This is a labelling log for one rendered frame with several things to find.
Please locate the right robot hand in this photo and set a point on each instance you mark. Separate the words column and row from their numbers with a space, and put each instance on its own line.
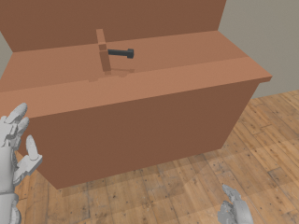
column 238, row 212

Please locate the tap lever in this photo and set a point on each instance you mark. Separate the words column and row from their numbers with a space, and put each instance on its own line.
column 129, row 53

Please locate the robot left forearm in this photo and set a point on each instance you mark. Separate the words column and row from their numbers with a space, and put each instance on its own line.
column 9, row 213

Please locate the left robot hand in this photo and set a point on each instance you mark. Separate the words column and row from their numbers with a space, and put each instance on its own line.
column 11, row 130

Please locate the counter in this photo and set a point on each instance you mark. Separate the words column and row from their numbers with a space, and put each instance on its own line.
column 94, row 115

